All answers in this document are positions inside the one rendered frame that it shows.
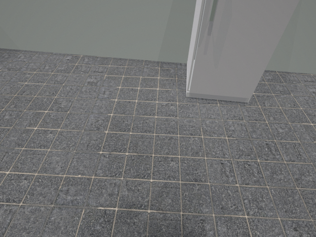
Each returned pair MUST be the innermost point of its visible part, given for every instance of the fridge door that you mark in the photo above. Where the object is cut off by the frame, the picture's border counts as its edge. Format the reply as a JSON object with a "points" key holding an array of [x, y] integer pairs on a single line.
{"points": [[234, 49]]}

